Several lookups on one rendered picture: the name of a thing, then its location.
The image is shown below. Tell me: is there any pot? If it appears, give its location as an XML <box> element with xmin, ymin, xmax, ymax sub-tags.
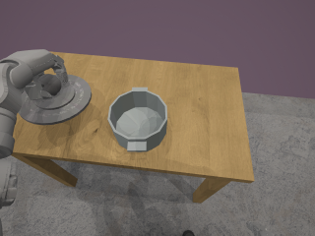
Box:
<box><xmin>107</xmin><ymin>87</ymin><xmax>167</xmax><ymax>152</ymax></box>

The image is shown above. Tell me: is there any left robot upper arm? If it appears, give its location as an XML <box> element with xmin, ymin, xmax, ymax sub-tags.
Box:
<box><xmin>0</xmin><ymin>159</ymin><xmax>18</xmax><ymax>236</ymax></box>

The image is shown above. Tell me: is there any left robot forearm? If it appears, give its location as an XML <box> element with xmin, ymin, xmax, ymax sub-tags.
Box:
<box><xmin>0</xmin><ymin>57</ymin><xmax>33</xmax><ymax>159</ymax></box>

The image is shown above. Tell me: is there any lid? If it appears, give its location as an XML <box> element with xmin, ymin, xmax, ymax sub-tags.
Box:
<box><xmin>18</xmin><ymin>74</ymin><xmax>92</xmax><ymax>126</ymax></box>

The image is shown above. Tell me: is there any knob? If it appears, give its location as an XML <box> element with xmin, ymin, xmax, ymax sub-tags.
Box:
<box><xmin>38</xmin><ymin>74</ymin><xmax>62</xmax><ymax>95</ymax></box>

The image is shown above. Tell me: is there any robot left hand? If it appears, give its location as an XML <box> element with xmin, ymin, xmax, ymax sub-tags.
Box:
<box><xmin>7</xmin><ymin>49</ymin><xmax>68</xmax><ymax>100</ymax></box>

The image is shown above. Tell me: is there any table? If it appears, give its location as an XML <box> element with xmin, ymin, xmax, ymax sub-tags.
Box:
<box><xmin>11</xmin><ymin>51</ymin><xmax>255</xmax><ymax>204</ymax></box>

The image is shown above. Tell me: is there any robot right hand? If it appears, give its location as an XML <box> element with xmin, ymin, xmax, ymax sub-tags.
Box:
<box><xmin>246</xmin><ymin>221</ymin><xmax>274</xmax><ymax>236</ymax></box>

